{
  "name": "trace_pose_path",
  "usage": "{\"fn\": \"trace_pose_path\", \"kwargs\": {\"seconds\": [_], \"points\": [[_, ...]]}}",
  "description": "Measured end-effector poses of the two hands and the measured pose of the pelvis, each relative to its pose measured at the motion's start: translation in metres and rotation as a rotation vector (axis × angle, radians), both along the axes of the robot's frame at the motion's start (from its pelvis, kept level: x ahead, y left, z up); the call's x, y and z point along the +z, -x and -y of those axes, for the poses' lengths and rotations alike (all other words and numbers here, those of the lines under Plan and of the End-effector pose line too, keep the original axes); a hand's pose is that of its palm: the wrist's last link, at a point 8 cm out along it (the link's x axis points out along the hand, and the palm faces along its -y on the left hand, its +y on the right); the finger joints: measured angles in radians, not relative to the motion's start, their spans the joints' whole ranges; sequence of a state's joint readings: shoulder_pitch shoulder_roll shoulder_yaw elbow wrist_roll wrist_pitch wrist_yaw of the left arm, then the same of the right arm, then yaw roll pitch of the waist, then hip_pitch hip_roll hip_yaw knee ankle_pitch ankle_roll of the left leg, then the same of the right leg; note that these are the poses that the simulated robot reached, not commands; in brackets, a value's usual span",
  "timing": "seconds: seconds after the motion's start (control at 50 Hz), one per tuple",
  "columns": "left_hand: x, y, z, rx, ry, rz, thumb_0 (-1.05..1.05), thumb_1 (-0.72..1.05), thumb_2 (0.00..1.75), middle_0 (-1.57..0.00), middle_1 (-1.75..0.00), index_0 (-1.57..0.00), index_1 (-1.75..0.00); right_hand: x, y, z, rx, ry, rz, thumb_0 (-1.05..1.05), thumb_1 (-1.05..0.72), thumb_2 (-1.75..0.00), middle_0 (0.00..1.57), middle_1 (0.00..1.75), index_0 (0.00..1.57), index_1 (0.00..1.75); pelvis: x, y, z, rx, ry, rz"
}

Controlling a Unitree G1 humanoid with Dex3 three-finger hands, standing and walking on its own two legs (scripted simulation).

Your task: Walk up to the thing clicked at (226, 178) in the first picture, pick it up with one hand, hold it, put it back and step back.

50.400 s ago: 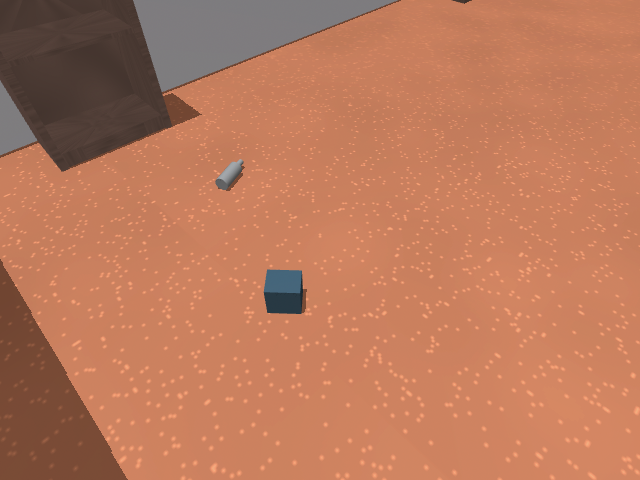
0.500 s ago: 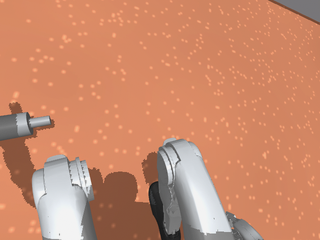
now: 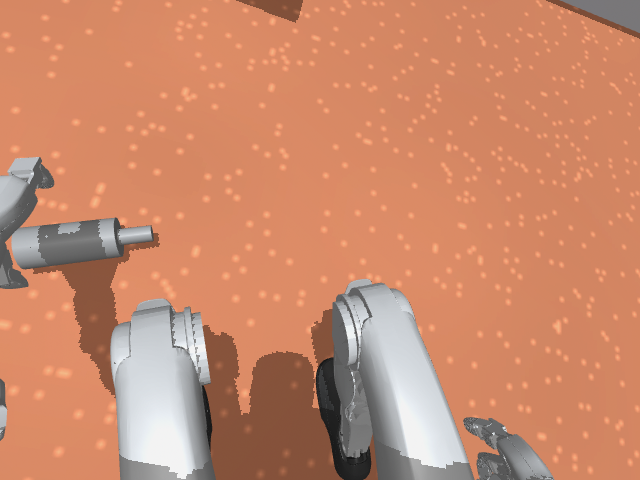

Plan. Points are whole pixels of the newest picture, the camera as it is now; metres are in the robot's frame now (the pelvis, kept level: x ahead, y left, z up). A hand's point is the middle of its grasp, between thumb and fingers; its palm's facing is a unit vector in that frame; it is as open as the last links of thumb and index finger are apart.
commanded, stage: withdraw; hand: left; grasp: from above
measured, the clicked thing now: (89, 240) +0.46 +0.31 -0.32
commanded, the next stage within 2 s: home in 0.14 s
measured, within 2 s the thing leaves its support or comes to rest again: neither
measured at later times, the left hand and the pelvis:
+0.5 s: hand out of the picture +0.41 +0.34 -0.10, palm faces -0.38 -0.19 -0.90, open 12.0 cm; pelvis +0.01 +0.00 +0.03, yaw +1 degrees
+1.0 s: hand out of the picture +0.27 +0.27 +0.12, palm faces -0.06 -0.85 -0.52, open 7.4 cm; pelvis +0.03 +0.01 +0.21, yaw +7 degrees
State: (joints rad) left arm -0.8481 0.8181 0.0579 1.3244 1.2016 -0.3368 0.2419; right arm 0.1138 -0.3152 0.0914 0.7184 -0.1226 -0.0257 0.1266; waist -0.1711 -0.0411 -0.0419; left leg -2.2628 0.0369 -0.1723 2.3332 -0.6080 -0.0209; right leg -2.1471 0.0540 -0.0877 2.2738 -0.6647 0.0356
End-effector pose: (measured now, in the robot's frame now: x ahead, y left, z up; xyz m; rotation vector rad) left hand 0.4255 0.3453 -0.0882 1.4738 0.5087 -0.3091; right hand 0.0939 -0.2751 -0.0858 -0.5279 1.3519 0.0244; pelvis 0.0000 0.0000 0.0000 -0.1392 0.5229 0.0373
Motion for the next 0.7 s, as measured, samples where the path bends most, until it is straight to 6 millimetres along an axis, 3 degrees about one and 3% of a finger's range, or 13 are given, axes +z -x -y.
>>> {"fn": "trace_pose_path", "kwargs": {"seconds": [0.1,0.16,0.26,0.38,0.54,0.7], "points": [[-0.029,-0.005,0.008,-0.030,0.012,0.065,0.00,-0.46,0.97,-0.11,-0.99,-0.11,-0.98,-0.013,0.016,0.000,-0.003,0.032,-0.050,0.00,-0.89,-0.89,0.21,0.30,0.20,0.30,-0.018,0.000,-0.001,0.000,0.009,0.017],[-0.035,-0.011,0.012,-0.018,0.003,0.134,0.00,-0.46,0.96,-0.11,-0.99,-0.11,-0.97,-0.020,0.023,-0.003,-0.024,0.031,-0.055,0.00,-0.89,-0.89,0.21,0.30,0.20,0.30,-0.026,0.000,-0.002,-0.002,0.011,0.019],[-0.023,-0.021,0.009,0.047,-0.045,0.190,0.00,-0.44,0.94,-0.13,-0.96,-0.14,-0.94,-0.029,0.027,-0.012,-0.068,-0.007,-0.037,0.00,-0.90,-0.89,0.21,0.30,0.20,0.30,-0.027,-0.003,-0.003,-0.003,0.007,-0.001],[0.006,-0.017,-0.001,0.127,-0.071,0.128,0.00,-0.32,0.92,-0.20,-0.83,-0.18,-0.83,-0.025,0.024,-0.025,-0.115,-0.079,-0.018,0.00,-0.89,-0.89,0.21,0.30,0.20,0.30,-0.008,-0.005,-0.003,0.002,0.002,-0.036],[0.066,0.022,0.002,0.223,0.083,0.102,0.00,0.09,0.87,-0.22,-0.56,-0.21,-0.56,0.015,-0.002,-0.029,-0.154,-0.125,0.032,0.00,-0.89,-0.89,0.21,0.30,0.20,0.30,0.043,-0.010,-0.004,0.021,-0.010,-0.067],[0.129,0.082,0.013,0.375,0.333,0.093,0.00,0.60,0.88,-0.22,-0.37,-0.21,-0.37,0.085,-0.070,-0.026,-0.095,-0.111,0.213,0.01,-0.90,-0.90,0.21,0.30,0.20,0.30,0.105,-0.013,-0.005,0.041,-0.021,-0.049]]}}
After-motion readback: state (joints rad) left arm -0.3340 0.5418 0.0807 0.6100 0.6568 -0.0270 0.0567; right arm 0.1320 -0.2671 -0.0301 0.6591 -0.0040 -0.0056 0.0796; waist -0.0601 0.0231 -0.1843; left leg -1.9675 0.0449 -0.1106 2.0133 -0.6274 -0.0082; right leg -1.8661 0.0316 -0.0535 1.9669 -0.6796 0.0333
